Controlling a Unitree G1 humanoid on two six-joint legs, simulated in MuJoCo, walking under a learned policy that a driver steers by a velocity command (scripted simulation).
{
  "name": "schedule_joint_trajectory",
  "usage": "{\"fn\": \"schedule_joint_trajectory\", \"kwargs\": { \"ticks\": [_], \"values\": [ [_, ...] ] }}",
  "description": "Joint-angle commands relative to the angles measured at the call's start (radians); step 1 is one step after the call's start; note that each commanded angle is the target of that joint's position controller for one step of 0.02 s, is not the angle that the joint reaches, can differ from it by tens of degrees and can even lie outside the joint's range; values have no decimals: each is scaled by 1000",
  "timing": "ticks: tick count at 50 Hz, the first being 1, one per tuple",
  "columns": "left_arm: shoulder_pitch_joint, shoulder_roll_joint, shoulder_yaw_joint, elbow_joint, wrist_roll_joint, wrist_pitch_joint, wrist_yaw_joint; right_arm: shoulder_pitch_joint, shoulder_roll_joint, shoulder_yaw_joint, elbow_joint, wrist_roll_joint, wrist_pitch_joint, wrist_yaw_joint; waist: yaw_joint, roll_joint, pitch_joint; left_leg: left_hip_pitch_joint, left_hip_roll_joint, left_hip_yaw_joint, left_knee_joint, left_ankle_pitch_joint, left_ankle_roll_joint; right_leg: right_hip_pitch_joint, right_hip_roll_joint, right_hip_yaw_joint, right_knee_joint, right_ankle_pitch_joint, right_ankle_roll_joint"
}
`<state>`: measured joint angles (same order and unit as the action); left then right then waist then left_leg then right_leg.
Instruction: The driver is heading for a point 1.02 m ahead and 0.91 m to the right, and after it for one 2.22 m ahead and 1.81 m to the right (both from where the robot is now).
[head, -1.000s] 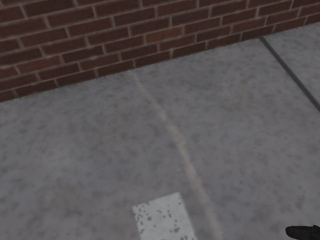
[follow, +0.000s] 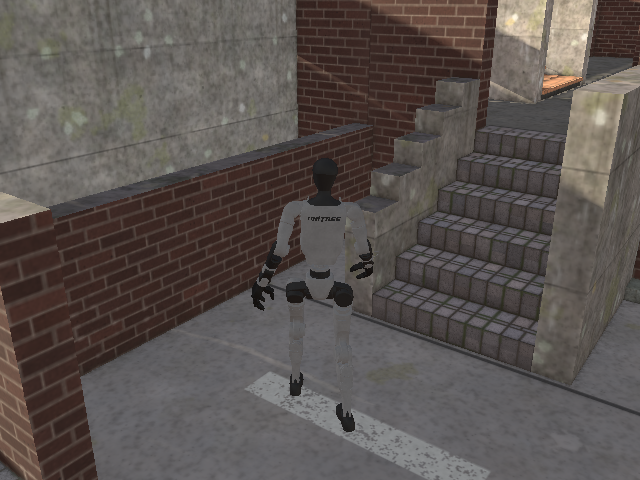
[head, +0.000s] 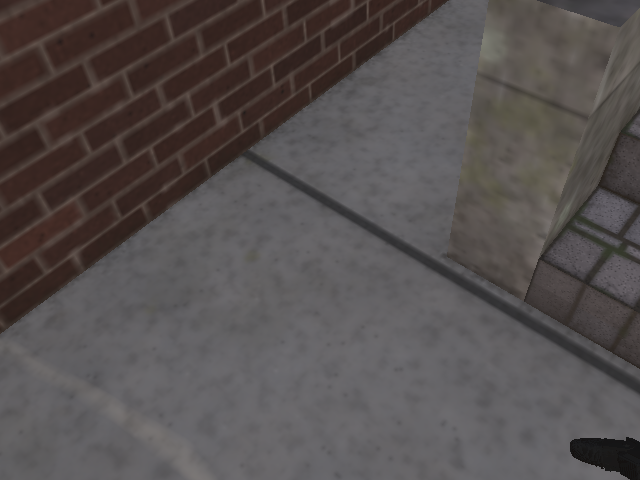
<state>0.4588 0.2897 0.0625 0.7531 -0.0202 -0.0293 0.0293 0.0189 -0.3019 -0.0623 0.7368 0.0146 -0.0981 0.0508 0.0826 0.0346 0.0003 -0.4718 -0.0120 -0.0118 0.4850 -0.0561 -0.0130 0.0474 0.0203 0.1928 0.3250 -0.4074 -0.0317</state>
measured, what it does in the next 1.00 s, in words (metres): walks ahead, turning right: left foot, then right foot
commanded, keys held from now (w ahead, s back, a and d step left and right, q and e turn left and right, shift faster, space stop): w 0.32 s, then w+e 0.68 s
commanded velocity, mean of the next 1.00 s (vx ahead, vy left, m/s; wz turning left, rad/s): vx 0.44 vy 0.04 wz -0.34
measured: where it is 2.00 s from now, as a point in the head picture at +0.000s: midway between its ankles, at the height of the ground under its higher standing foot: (329, 359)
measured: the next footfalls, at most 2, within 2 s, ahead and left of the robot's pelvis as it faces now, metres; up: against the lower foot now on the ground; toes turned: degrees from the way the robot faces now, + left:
left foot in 0.02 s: +0.16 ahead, +0.12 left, +0.00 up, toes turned -1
right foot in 0.52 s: +0.47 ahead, -0.13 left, +0.00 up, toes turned -7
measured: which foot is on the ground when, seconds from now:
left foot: up 0.00-0.00, down 0.02-0.54, up 0.56-1.00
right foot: down 0.00-0.04, up 0.06-0.50, down 0.52-1.00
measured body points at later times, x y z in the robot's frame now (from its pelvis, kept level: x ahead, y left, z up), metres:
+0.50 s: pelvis +0.28 -0.01 -0.01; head +0.32 -0.02 +0.44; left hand +0.54 +0.19 -0.08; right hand +0.24 -0.29 -0.14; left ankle +0.12 +0.13 -0.73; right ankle +0.43 -0.13 -0.72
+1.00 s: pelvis +0.56 -0.04 +0.00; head +0.59 -0.06 +0.45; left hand +0.72 +0.25 -0.09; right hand +0.71 -0.34 -0.07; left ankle +0.74 +0.03 -0.71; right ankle +0.43 -0.12 -0.73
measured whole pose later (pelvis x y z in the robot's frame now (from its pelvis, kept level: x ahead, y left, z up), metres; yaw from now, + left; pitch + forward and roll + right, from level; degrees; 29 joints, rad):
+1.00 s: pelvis +0.56 -0.04 +0.00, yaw -22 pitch +2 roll -1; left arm 0.34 0.33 0.10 0.73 -0.03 -0.03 0.08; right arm 0.03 -0.29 -0.04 0.62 -0.04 -0.07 0.06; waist 0.09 0.05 0.04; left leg -0.56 -0.01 -0.08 0.59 -0.04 -0.03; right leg -0.07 0.10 0.25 0.40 -0.35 -0.04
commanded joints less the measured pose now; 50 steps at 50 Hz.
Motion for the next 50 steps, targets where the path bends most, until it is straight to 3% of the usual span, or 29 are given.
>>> {"fn": "schedule_joint_trajectory", "kwargs": {
  "ticks": [1,2,3,4,5,7,8,11,14,18,23,25,26,27,28,29,30,31,32,33,35,37,38,40,43,44,45,48,50],
  "values": [
    [-21,138,32,-43,9,-3,1,117,-164,-54,-30,-7,-27,-14,-127,-185,-62,293,9,17,-37,-12,83,-109,-164,77,200,693,-98],
    [-25,92,12,-66,28,-3,2,303,-220,-63,-10,-23,-27,-19,-200,-67,-242,602,183,-186,5,-41,159,-285,-97,33,500,514,-60],
    [100,9,-8,-79,1,-19,3,392,-284,-82,38,-27,-18,-9,-135,316,-349,868,385,-676,-140,-299,298,-636,73,-30,830,-113,14],
    [53,111,10,-57,-19,-33,3,365,-173,-52,35,1,-20,-3,-160,207,-246,813,381,-736,-221,-440,279,-758,29,39,950,-152,12],
    [-57,154,22,-70,-27,-40,-3,308,-126,-39,30,2,-15,-10,-166,122,-113,696,351,-569,-220,-394,247,-804,-15,14,961,-68,2],
    [-161,133,19,-87,2,-52,-9,231,-94,-25,23,-15,-4,-18,-129,12,-6,496,276,-382,-253,-175,232,-760,-95,-58,876,60,0],
    [-159,117,19,-87,5,-52,-14,220,-82,-18,22,-25,-6,-23,-106,40,-4,445,252,-330,-275,-113,228,-715,-121,-67,844,97,1],
    [-167,64,6,-90,9,-44,-21,232,-85,-16,40,-9,-14,-28,-88,61,16,381,236,-241,-330,13,253,-705,-141,-108,750,118,23],
    [-269,40,-10,-130,21,-49,-26,248,-122,-22,53,-2,-9,-37,-105,35,49,357,216,-151,-359,117,249,-728,-145,-142,557,245,47],
    [-400,21,-24,-156,7,-63,-53,304,-153,-24,71,2,0,-43,-154,32,60,344,189,-46,-377,116,210,-618,-99,-196,302,475,39],
    [-457,63,-10,-191,-1,-57,-79,341,-160,-27,101,4,23,-47,-135,27,62,534,264,10,-299,268,165,-617,-64,-187,219,395,-32],
    [-336,108,16,-167,6,-50,-79,319,-185,-33,92,-2,41,-56,-54,42,-27,564,245,66,-100,603,131,-438,0,-241,203,335,-74],
    [-190,159,45,-123,6,-43,-70,314,-179,-29,76,-10,47,-66,10,20,-110,496,204,110,97,674,98,-233,30,-245,185,349,-104],
    [-21,239,70,-98,8,-31,-55,327,-141,-8,41,-37,42,-76,62,-107,-240,259,157,134,424,370,63,80,-138,6,217,394,-169],
    [-11,312,81,-82,-1,-37,-61,430,-17,32,10,-37,16,-56,-40,-353,-345,-145,-46,45,740,-473,11,367,-344,538,79,127,-351],
    [-1,193,55,-95,-3,-41,-59,336,-119,14,19,-3,-15,-41,26,-212,-338,-252,-4,-99,822,-495,28,372,-329,587,-7,-2,-317],
    [-66,177,47,-102,7,-46,-53,235,-146,8,-17,25,-35,-32,23,-168,-194,-304,38,-91,806,-392,46,252,-300,447,-32,87,-279],
    [-124,174,45,-111,8,-50,-52,197,-134,13,-24,12,-44,-36,-8,-65,-129,-265,76,-87,748,-309,48,119,-257,349,-43,214,-257],
    [-173,162,41,-120,10,-49,-51,177,-135,8,-29,-12,-45,-41,-42,-28,-72,-219,97,-81,678,-272,36,0,-229,276,-62,341,-250],
    [-201,150,36,-128,22,-49,-47,185,-134,5,-37,-22,-38,-42,-75,-51,-64,-159,114,-90,650,-251,26,-75,-211,244,-83,419,-252],
    [-218,144,36,-124,7,-55,-42,207,-115,7,-40,-29,-23,-40,-107,-64,-47,-122,116,-78,585,-238,-7,-163,-194,195,-114,503,-263],
    [-201,164,41,-108,-4,-59,-30,162,-91,14,-62,-36,-12,-40,-103,-68,-9,-125,107,-54,487,-191,-45,-243,-173,140,-136,528,-264],
    [-221,183,45,-109,7,-55,-23,111,-86,15,-79,-42,-10,-47,-99,-72,32,-95,76,-25,410,-145,-64,-307,-138,76,-111,724,-247],
    [-189,194,53,-91,3,-45,-14,40,-56,25,-101,-47,-14,-46,-71,-78,-1,9,25,-4,240,14,-71,-356,-69,0,-67,725,-191],
    [-144,198,56,-75,-6,-38,-3,-47,-54,23,-136,-31,-8,-41,-29,-93,-34,37,-17,-37,96,145,-62,-282,-99,80,-27,642,-140],
    [-112,241,73,-96,11,-44,13,48,-71,11,-129,-49,8,-19,-33,-97,-23,-67,18,-72,136,149,-23,-151,-210,227,-14,779,-117],
    [-129,238,76,-89,6,-41,33,51,-92,0,-134,-53,18,-9,-53,-95,-33,-167,57,-131,136,97,-14,-42,-245,248,33,786,-114],
    [-164,214,80,-98,-21,-19,65,-25,-96,-9,-192,-58,21,9,-46,-92,-32,-201,62,-134,130,12,-8,17,-260,262,97,729,-110],
    [-180,205,83,-105,-19,-4,68,0,-94,-19,-203,-52,12,12,-53,-133,-27,-86,22,-90,85,-35,2,-40,-215,255,138,753,-89]
  ]
}}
